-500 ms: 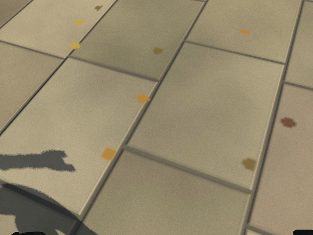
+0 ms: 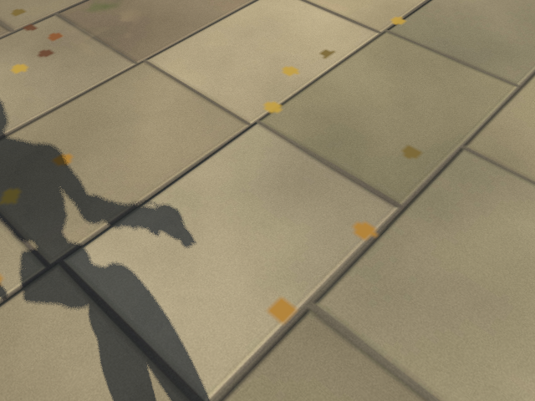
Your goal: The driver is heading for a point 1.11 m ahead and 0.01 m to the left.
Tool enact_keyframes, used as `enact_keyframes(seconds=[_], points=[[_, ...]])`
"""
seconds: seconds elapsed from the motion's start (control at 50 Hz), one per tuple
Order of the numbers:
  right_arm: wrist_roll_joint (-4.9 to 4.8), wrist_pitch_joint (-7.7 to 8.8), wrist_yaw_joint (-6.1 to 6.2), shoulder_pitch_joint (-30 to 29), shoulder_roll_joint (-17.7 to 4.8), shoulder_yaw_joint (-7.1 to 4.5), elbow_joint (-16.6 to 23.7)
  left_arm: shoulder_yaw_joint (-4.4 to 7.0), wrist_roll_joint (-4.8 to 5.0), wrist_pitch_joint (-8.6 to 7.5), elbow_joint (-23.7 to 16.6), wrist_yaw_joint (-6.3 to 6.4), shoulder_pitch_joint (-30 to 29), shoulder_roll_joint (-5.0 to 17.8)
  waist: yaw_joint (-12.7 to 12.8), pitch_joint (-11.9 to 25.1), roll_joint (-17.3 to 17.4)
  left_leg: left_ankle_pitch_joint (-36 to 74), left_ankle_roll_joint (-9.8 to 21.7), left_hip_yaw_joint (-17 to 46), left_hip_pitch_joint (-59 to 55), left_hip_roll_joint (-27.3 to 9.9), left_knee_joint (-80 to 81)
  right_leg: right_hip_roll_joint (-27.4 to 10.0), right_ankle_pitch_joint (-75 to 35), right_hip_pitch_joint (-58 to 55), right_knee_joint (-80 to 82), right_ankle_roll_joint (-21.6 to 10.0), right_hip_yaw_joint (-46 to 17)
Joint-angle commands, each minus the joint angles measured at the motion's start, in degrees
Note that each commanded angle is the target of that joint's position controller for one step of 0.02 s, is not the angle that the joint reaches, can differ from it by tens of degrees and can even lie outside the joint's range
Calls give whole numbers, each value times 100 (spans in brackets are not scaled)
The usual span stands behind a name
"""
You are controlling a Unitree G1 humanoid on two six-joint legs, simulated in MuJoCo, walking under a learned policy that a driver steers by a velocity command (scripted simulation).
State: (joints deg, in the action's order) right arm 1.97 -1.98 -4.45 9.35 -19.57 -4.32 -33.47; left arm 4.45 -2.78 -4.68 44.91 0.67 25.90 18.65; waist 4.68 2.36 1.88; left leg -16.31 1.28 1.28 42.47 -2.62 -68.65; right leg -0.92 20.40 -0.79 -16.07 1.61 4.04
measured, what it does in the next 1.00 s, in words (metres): walks ahead: left foot, then right foot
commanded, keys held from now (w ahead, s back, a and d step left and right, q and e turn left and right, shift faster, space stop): w+q+shift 0.18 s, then w+shift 0.02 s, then w+e+shift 0.80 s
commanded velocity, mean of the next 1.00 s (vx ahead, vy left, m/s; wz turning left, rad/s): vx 0.94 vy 0.00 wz -0.21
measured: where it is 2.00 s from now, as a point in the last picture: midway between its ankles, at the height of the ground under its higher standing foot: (281, 138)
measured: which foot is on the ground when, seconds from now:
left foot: up 0.00-0.16, down 0.18-0.66, up 0.68-1.00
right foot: down 0.00-0.20, up 0.22-0.64, down 0.66-1.00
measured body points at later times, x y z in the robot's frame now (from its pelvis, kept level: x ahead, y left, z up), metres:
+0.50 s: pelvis +0.38 +0.17 +0.00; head +0.40 +0.17 +0.44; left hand +0.46 +0.44 -0.12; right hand +0.44 -0.10 -0.13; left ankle +0.24 +0.16 -0.73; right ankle +0.59 +0.07 -0.65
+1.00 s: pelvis +0.85 +0.25 +0.00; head +0.88 +0.24 +0.44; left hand +0.86 +0.55 -0.12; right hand +1.10 +0.02 -0.04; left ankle +1.08 +0.41 -0.70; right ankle +0.68 +0.20 -0.73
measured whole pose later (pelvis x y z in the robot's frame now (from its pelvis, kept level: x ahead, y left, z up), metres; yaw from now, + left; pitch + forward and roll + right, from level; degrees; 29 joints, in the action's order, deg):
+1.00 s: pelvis +0.85 +0.25 +0.00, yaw -13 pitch +3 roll +0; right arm 1.8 3.8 -0.9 -2.9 -14.5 3.6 -31.2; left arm 4.7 0.0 -4.3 50.0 -1.0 26.4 18.2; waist 8.6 -0.7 -0.4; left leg 0.4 -2.7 5.9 36.9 -5.8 -32.8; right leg 8.8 22.4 -3.2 -18.7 -7.8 -15.3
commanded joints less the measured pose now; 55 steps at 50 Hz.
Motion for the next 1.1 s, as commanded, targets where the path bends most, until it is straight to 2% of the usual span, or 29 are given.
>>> enact_keyframes(seconds=[0.02, 0.08, 0.12, 0.16, 0.18, 0.2, 0.22, 0.24, 0.28, 0.32, 0.42, 0.54, 0.58, 0.62, 0.64, 0.66, 0.68, 0.7, 0.72, 0.74, 0.78, 0.84, 0.9, 0.98, 1.02, 1.04, 1.06, 1.08, 1.1], points=[[23, 26, -188, -1025, -244, 38, 710, 59, 5, -158, -261, -19, -339, 596, -91, -938, -773, 445, 12, 23, 1157, -320, 279, -1377, -374, -59, 1123, -724, -470], [33, 38, -271, -1564, -121, 162, 843, 59, 9, -142, -40, -16, -75, 704, 88, -1171, -779, 506, 275, -702, 401, -260, 1495, -1347, -1026, 39, 1264, -612, 308], [32, 34, -203, -1409, -63, 204, 777, 63, 14, -112, 79, 7, -20, 858, -94, -996, -857, 26, 627, -1231, -591, 161, 2068, -1319, -4078, -66, 547, -508, 857], [-22, 82, -24, -168, -357, 55, 465, 129, 10, -8, 146, 13, 93, 1229, -820, 7, -1063, -667, 933, -1519, -2264, 918, 2076, -1501, -7394, -154, -1605, -505, 975], [-33, 131, 71, 1256, -648, -121, 49, 152, 48, 16, 29, -2, -141, 1371, -1582, 761, -977, -401, 1128, -1190, -4183, 1107, 2479, -1471, -7188, 726, -3306, -402, 955], [1, 128, 199, 1775, -1147, -299, -271, 16, -51, -23, -85, -69, -58, 818, -1555, 1096, -147, -1057, 1176, 308, -5806, 324, 2866, -1061, -2952, 2487, -5252, -261, 737], [-44, 104, 267, 1512, -1887, -401, -158, -184, 64, -130, -710, -189, -89, 175, -1042, 1735, 1602, -2803, 1678, 4037, -6712, -1320, 4745, -47, 854, 4417, -7155, -76, 97], [-85, 100, 284, 1692, -1645, -409, -115, -96, 55, -183, -811, -176, -944, 727, -1498, 1707, 439, -2773, 1512, 4554, -6494, -1392, 5425, -166, -21, 4852, -7441, -219, -845], [51, 269, 394, 1300, -1029, -229, -402, -182, 188, -167, -618, -103, -906, 511, -883, 183, -297, -893, 1255, 3049, -4650, -1345, 5234, -646, -644, 4648, -6989, -324, -615], [38, 467, 394, 802, -567, -56, -447, -260, 88, 59, -319, -204, -436, 253, -340, -137, -249, -593, 1053, 1895, -3171, -984, 5502, -879, -749, 3706, -6354, -344, -781], [-84, 836, 272, 1147, -181, 80, -852, -223, 270, 336, -250, -327, -1314, 93, -431, -1186, -36, 1893, 214, -179, -2928, -319, 6274, -407, -1605, 4239, -4947, -489, -818], [-155, 974, 443, 1320, -182, 195, -1086, -390, 269, 185, -377, -516, -2008, -151, -420, -806, 48, 6199, -222, -1446, -4009, -293, 6320, 242, -3112, 3348, -2640, -823, 601], [-126, 932, 633, 1236, -512, 115, -1118, -330, 263, 255, -200, -486, -1525, 102, -82, -312, 341, 8081, -361, -1528, -4700, -494, 5551, 600, -3010, 2631, -2411, -925, 816], [-12, 739, 799, 819, -834, 10, -1017, -131, 235, 352, 203, -413, -67, 626, 756, 351, 527, 9280, -437, -1451, -4799, -714, 3573, 927, -2262, 1231, -2428, -1133, 764], [61, 634, 833, 267, -958, -40, -867, 33, 229, 385, 581, -343, 1293, 909, 1467, 653, 480, 8941, -393, -1333, -4108, -748, 1680, 719, -1884, 50, -2231, -1489, 239], [12, 557, 742, -238, -818, -50, -844, 178, 336, 394, 799, -233, 1997, 1050, 1866, 517, -345, 4581, -300, -1448, -3017, 102, -1259, 329, -1922, -758, -1464, -1946, -350], [167, 682, 584, -536, 334, 290, -491, 139, 334, 446, 909, -169, 1390, 965, 952, -269, -1699, -1288, -246, -885, -461, 991, -3255, 137, -2551, -1060, -2515, -2088, -1224], [-57, 764, 513, 371, 559, 435, 43, 123, 187, 405, 510, -132, 499, 1126, -54, 597, -1667, -1493, -330, 340, 904, 868, -3707, -811, -1191, -1747, -1444, -3107, -3982], [96, 930, 445, 349, 125, 480, 73, 139, 169, 396, 259, -94, 204, 869, -33, 534, -646, -945, -128, 792, 977, 548, -2834, -1254, 1048, -1275, 114, -3030, -5251], [151, 966, 404, 111, -207, 420, -40, 90, 138, 381, 270, -91, -108, 582, -294, -243, 420, -465, -42, 688, 663, 252, -2097, -1079, 1642, -136, 590, -2598, -4897], [314, 774, 425, 40, -230, 470, -25, 61, 154, 185, 225, -55, -346, 641, -690, -838, 550, -435, -240, 612, 96, -84, -1104, -656, 759, 1285, 664, -2368, -4212], [246, 561, 383, -625, -178, 552, 248, 75, 212, -53, 207, -90, -347, 739, -621, -1172, 426, 195, -539, 147, -881, -411, 809, -20, -614, 2742, 925, -2211, -3066], [-7, 569, 334, -1350, 123, 670, 524, 177, 286, -68, 200, -137, -237, 822, -145, -925, -196, 1701, -554, -56, -1628, -288, 2624, 287, -1537, 2617, 798, -1830, -2644], [-53, 643, 376, -1390, -72, 576, 553, 290, 290, -10, 234, -145, -4, 974, 90, -432, -495, 1973, -388, -69, -2207, 144, 3842, 140, -3002, 1290, 37, -1407, -2777], [-69, 699, 488, -292, -549, 347, 235, 352, 223, -20, 180, -142, -203, 1246, -503, 368, -440, 1045, -247, -65, -3451, 427, 3955, 185, -4444, 870, -1436, -1132, -2702], [-56, 732, 574, 925, -809, 201, -48, 369, 204, -64, 92, -167, -591, 1328, -1265, 946, -380, 693, -151, 55, -4807, 171, 3780, 379, -4273, 1435, -2826, -984, -2540], [93, 755, 700, 2337, -1272, -1, -288, 203, 195, -151, -121, -148, -843, 702, -1783, 1731, 271, -1360, -2, 1210, -6182, -1040, 3795, 663, -2280, 2358, -4773, -970, -2095], [266, 718, 677, 1921, -1664, -68, -222, -41, 473, -155, -529, -157, -374, -107, -1047, 2266, 2245, -2841, 450, 4560, -6932, -2582, 5223, 1151, 887, 3982, -6258, -787, -1455], [214, 647, 639, 1223, -1344, -129, -165, -82, 346, -39, -434, -101, -406, 278, -851, 1657, 1811, -3801, 711, 5041, -6313, -2517, 5529, 524, 309, 4782, -6759, -861, -1168]])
